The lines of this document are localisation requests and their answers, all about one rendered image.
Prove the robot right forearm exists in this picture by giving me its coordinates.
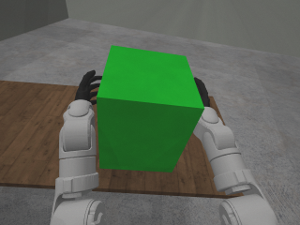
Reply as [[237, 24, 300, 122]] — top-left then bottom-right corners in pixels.
[[193, 107, 278, 225]]

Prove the robot right hand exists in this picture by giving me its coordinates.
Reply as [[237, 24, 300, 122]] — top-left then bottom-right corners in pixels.
[[194, 77, 211, 107]]

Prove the table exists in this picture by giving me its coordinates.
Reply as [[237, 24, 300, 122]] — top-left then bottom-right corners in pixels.
[[0, 80, 244, 199]]

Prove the carton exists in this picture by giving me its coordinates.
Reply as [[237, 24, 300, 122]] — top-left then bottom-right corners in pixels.
[[97, 45, 204, 173]]

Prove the robot left forearm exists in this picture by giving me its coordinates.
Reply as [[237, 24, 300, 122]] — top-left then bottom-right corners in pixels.
[[50, 99, 99, 225]]

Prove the robot right upper arm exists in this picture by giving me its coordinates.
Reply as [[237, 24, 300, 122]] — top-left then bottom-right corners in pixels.
[[218, 194, 278, 225]]

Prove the robot left upper arm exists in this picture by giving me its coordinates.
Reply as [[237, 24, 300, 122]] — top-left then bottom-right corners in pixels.
[[51, 199, 107, 225]]

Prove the robot left hand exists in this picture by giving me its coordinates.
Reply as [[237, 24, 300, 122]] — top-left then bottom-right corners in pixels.
[[74, 70, 102, 105]]

